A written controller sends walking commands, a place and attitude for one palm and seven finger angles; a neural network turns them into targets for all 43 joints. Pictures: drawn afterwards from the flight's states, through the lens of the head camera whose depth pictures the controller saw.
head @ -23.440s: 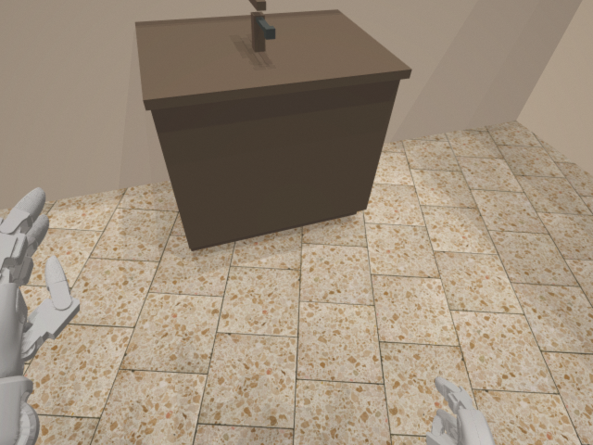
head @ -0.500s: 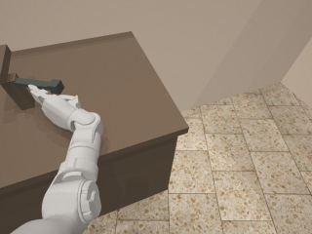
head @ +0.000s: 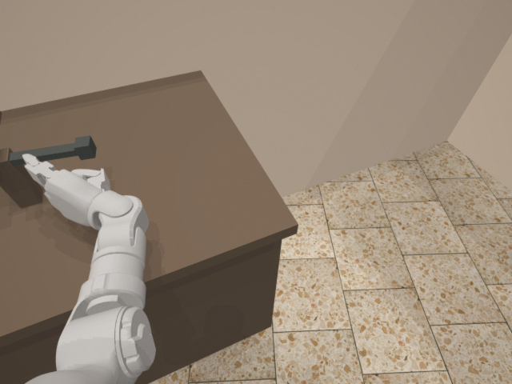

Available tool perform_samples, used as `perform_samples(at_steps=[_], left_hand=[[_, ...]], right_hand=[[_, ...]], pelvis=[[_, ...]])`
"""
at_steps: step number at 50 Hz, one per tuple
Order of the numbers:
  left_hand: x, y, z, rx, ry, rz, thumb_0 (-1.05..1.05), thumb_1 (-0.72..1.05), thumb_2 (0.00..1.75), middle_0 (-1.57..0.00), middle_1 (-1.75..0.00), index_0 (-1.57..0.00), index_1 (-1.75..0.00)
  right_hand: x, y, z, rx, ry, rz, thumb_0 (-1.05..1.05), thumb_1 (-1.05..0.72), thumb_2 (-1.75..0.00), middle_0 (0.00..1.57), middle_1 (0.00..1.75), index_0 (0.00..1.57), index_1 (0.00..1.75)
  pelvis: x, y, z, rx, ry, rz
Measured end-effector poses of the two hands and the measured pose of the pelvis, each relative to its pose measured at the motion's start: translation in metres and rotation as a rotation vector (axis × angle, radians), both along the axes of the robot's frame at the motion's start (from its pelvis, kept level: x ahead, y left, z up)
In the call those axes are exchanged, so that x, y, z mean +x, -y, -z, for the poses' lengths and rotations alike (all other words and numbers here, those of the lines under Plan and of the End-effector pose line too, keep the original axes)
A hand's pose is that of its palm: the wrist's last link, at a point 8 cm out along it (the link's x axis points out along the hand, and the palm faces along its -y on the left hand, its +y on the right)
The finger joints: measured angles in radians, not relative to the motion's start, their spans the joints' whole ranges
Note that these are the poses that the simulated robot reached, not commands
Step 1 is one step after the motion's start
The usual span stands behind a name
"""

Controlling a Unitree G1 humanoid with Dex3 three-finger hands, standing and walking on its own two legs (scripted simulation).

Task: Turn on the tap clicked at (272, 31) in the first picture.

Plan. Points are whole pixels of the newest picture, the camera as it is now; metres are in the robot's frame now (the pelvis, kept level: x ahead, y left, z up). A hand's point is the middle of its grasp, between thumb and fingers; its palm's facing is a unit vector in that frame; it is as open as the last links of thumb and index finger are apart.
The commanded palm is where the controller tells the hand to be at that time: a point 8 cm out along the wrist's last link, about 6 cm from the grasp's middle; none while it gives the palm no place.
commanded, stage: lift the hand up off the lever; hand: left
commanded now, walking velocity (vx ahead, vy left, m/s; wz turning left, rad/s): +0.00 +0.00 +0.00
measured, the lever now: (85, 147) +0.49 +0.29 +0.11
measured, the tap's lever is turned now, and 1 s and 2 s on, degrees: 81 81 81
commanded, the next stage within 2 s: none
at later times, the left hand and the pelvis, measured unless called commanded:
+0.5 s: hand (97, 175) +0.41 +0.24 +0.13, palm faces +0.85 -0.52 -0.08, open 7.8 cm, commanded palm +0.36 +0.25 +0.13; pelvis +0.01 +0.01 +0.01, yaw +1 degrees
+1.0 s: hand (83, 170) +0.41 +0.25 +0.14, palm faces +0.86 -0.51 -0.06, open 7.8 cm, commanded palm +0.35 +0.26 +0.15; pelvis +0.00 +0.01 +0.01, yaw +1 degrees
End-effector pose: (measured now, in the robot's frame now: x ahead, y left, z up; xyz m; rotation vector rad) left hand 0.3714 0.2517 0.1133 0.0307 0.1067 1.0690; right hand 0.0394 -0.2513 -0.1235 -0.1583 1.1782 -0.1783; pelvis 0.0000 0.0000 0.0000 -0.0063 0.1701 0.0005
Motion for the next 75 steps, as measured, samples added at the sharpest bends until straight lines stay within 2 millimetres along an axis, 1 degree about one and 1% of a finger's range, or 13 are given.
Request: perform_samples(at_steps=[5,12,15,19,23,28,34,41,45,49,57,64,75], left_hand=[[-0.008,-0.006,-0.004,0.002,-0.001,0.015,0.02,0.90,0.90,-0.15,-0.15,-0.15,-0.14],[-0.009,-0.002,-0.009,-0.014,0.016,0.038,0.02,0.90,0.90,-0.15,-0.15,-0.15,-0.15],[-0.009,0.002,-0.013,-0.010,0.018,0.051,0.02,0.90,0.90,-0.15,-0.15,-0.15,-0.15],[-0.011,0.006,-0.016,-0.023,0.009,0.060,0.02,0.90,0.90,-0.15,-0.15,-0.15,-0.15],[-0.015,0.004,-0.018,-0.035,-0.010,0.049,0.02,0.90,0.90,-0.16,-0.15,-0.15,-0.15],[-0.018,0.000,-0.022,-0.019,-0.021,0.038,0.02,0.90,0.90,-0.15,-0.15,-0.15,-0.15],[-0.015,-0.001,-0.029,-0.016,-0.007,0.044,0.02,0.90,0.90,-0.15,-0.15,-0.15,-0.15],[-0.019,-0.005,-0.029,-0.033,-0.021,0.042,0.02,0.90,0.90,-0.16,-0.15,-0.15,-0.15],[-0.022,-0.008,-0.029,-0.043,-0.019,0.030,0.02,0.90,0.90,-0.16,-0.15,-0.15,-0.15],[-0.023,-0.010,-0.035,-0.025,0.002,0.027,0.02,0.90,0.90,-0.15,-0.15,-0.15,-0.15],[-0.019,-0.002,-0.047,-0.015,0.013,0.067,0.02,0.90,0.90,-0.15,-0.15,-0.15,-0.15],[-0.019,0.008,-0.045,-0.050,-0.007,0.077,0.02,0.90,0.90,-0.15,-0.15,-0.15,-0.15],[-0.033,-0.003,-0.061,-0.017,0.032,0.049,0.02,0.90,0.90,-0.15,-0.15,-0.15,-0.15]], right_hand=[[0.030,-0.002,-0.006,-0.008,0.056,-0.046,0.00,-0.91,-0.90,0.20,0.30,0.20,0.30],[0.073,-0.010,-0.017,-0.018,0.142,-0.097,0.00,-0.91,-0.90,0.20,0.30,0.20,0.30],[0.085,-0.015,-0.019,-0.009,0.169,-0.107,0.00,-0.91,-0.90,0.20,0.30,0.20,0.30],[0.095,-0.023,-0.020,0.010,0.187,-0.112,0.00,-0.91,-0.90,0.20,0.30,0.20,0.30],[0.097,-0.029,-0.021,0.024,0.190,-0.113,0.00,-0.91,-0.90,0.20,0.30,0.20,0.30],[0.092,-0.031,-0.020,0.026,0.177,-0.120,0.00,-0.91,-0.90,0.20,0.30,0.20,0.30],[0.081,-0.026,-0.019,0.011,0.153,-0.112,0.00,-0.91,-0.90,0.21,0.30,0.20,0.30],[0.068,-0.017,-0.020,-0.004,0.144,-0.077,0.00,-0.91,-0.90,0.20,0.30,0.20,0.30],[0.064,-0.014,-0.022,-0.015,0.144,-0.071,0.00,-0.91,-0.90,0.20,0.30,0.20,0.30],[0.063,-0.013,-0.023,-0.022,0.151,-0.075,0.00,-0.91,-0.90,0.20,0.30,0.20,0.30],[0.069,-0.018,-0.023,-0.010,0.173,-0.084,0.00,-0.91,-0.90,0.20,0.30,0.20,0.30],[0.081,-0.025,-0.025,0.016,0.202,-0.089,0.00,-0.91,-0.90,0.20,0.30,0.20,0.30],[0.103,-0.026,-0.032,0.023,0.248,-0.113,0.00,-0.91,-0.90,0.20,0.30,0.20,0.30]], pelvis=[[0.002,-0.001,-0.003,0.000,0.025,-0.015],[0.002,-0.004,-0.005,0.000,0.033,-0.023],[0.004,-0.006,-0.006,0.001,0.037,-0.021],[0.006,-0.007,-0.007,0.004,0.047,-0.020],[0.008,-0.008,-0.009,0.006,0.060,-0.020],[0.005,-0.007,-0.010,0.005,0.070,-0.023],[0.001,-0.006,-0.010,0.004,0.070,-0.022],[0.000,-0.006,-0.012,0.005,0.077,-0.014],[-0.002,-0.006,-0.013,0.005,0.084,-0.013],[-0.004,-0.006,-0.013,0.003,0.087,-0.014],[-0.005,-0.007,-0.014,0.004,0.092,-0.016],[-0.001,-0.007,-0.016,0.009,0.100,-0.007],[0.003,-0.003,-0.018,0.011,0.126,-0.011]])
